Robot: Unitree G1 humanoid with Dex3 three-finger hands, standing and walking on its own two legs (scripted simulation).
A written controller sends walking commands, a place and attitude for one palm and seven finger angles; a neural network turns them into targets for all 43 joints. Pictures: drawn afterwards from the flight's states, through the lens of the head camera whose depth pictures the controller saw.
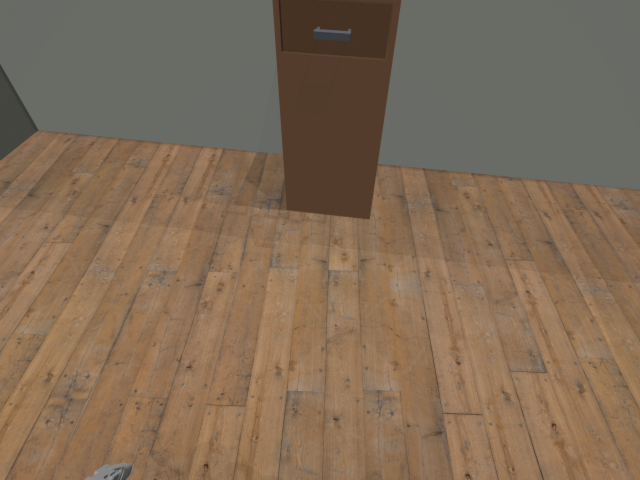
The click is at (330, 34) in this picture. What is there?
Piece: drawer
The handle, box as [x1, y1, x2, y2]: [313, 27, 350, 40]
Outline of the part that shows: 313,31 313,38 337,40 350,39 350,29 348,29 347,31 323,30 320,27 317,27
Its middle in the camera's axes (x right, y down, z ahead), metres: +0.04 -0.65 +1.22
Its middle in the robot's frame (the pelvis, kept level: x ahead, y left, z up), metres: +1.36 +0.03 +0.04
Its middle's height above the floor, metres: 0.81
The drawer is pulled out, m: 0.00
